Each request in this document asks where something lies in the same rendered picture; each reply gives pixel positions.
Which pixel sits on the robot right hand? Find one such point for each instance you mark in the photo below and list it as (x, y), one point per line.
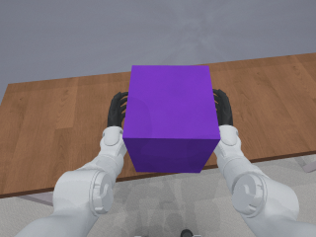
(224, 112)

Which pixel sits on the robot left upper arm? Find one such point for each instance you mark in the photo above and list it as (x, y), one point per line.
(80, 198)

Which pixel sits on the table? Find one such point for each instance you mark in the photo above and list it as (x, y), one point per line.
(49, 127)

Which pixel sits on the right robot forearm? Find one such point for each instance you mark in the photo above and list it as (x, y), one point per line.
(231, 162)

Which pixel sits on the robot left hand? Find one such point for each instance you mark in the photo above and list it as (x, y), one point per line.
(115, 115)

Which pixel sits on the left robot forearm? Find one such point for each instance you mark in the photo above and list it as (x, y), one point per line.
(110, 158)

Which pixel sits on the robot right upper arm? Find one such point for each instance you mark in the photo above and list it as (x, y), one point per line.
(269, 208)

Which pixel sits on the carton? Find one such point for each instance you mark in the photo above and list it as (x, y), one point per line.
(170, 123)

